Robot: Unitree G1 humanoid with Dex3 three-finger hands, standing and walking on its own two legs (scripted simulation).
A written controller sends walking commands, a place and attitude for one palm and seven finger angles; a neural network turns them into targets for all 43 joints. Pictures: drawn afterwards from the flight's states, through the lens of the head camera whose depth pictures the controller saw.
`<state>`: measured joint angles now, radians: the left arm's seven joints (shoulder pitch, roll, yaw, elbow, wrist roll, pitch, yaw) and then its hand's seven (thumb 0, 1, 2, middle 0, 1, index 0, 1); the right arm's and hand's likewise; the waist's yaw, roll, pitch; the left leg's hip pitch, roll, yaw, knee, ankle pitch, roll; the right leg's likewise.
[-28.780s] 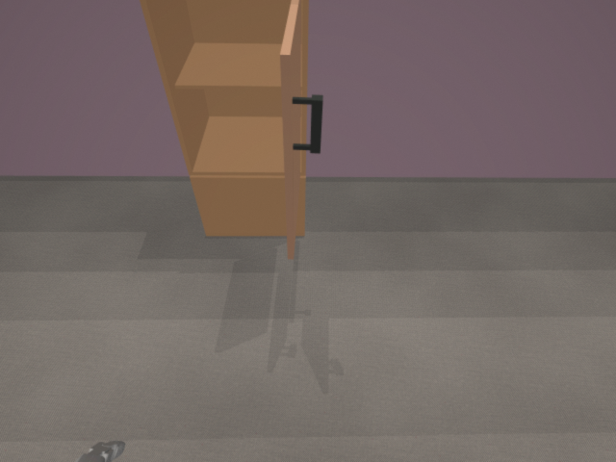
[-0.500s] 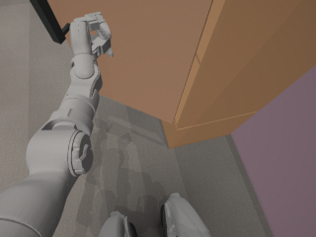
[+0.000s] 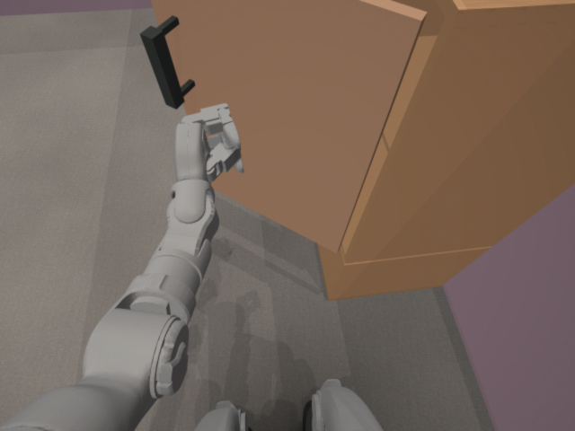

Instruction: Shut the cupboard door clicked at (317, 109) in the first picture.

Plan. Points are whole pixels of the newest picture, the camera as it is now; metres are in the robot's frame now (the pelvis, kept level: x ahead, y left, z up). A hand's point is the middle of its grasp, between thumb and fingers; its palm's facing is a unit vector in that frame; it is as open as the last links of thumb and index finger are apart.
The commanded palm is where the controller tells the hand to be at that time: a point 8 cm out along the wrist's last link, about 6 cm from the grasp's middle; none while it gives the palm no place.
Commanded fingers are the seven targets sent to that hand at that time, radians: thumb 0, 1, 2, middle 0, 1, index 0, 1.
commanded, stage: pull the fist back off the door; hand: left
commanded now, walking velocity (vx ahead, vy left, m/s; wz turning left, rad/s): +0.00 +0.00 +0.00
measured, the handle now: (173, 64) +0.66 +0.14 +0.08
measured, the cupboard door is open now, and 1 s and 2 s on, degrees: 53 53 53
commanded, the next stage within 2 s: draw the hand back to the body in 0.04 s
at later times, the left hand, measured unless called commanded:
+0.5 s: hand (174, 176) +0.41 +0.11 +0.12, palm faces +0.05 -1.00 -0.03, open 3.1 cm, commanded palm +0.38 +0.15 +0.13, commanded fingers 0.00 0.90 0.90 -1.30 -1.50 -1.30 -1.50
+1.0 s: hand (16, 265) +0.28 +0.21 +0.18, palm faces +0.22 -0.94 -0.26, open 3.6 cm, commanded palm +0.24 +0.25 +0.19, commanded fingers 0.00 0.90 0.90 -0.67 -0.81 -0.67 -0.81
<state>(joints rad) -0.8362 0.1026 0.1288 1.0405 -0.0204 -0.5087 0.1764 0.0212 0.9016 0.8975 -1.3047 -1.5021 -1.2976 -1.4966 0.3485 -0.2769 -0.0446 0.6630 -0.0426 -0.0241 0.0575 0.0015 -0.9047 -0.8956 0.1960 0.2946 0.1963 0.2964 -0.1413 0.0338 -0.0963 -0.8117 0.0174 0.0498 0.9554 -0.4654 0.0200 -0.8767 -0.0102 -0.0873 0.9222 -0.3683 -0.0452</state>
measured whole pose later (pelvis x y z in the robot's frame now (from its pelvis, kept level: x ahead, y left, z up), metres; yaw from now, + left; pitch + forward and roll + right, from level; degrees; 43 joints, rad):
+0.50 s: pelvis +0.01 +0.00 +0.03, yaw -2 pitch +10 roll +0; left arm -0.42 0.13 0.12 0.63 -0.11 -0.32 0.08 0.02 0.90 0.90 -1.30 -1.50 -1.30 -1.50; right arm 0.39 -0.25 -0.02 0.63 0.02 0.03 0.01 0.01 -0.90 -0.90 0.20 0.30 0.20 0.30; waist -0.06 0.05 -0.09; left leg -0.51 0.02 0.08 0.75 -0.41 0.03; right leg -0.59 0.01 -0.05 0.73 -0.31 -0.03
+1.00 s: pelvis +0.02 +0.02 +0.06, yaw +1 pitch -4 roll -1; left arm 0.13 0.26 0.07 -0.09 -0.06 -0.04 0.07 0.02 0.90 0.90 -0.93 -1.09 -0.93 -1.09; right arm 0.17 -0.22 0.05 0.55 0.03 0.00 -0.08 0.01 -0.90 -0.90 0.20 0.30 0.20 0.30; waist 0.05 0.08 0.01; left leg -0.08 -0.02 0.04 0.43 -0.29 0.04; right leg -0.15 -0.01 -0.09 0.42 -0.21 -0.01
